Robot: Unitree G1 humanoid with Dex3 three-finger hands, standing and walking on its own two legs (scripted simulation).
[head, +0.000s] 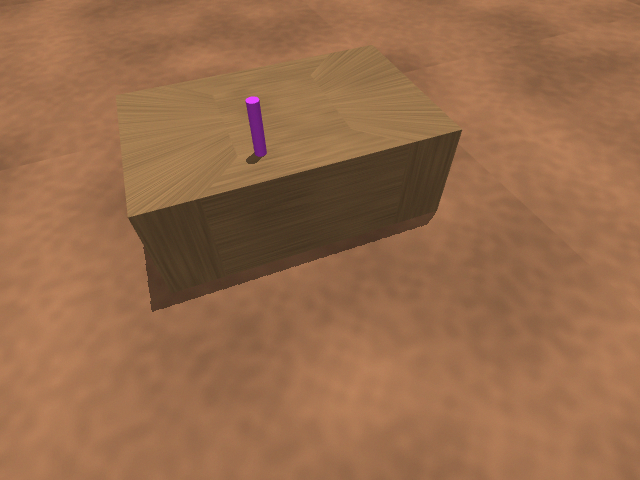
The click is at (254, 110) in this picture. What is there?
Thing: slim round
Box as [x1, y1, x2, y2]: [246, 96, 266, 156]
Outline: 252,96 246,99 246,105 254,151 256,155 261,156 266,153 259,101 257,97
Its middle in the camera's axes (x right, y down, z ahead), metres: -0.20 -0.36 +1.26
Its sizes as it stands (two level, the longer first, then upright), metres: 0.041 0.041 0.198
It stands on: a support 0.42 m high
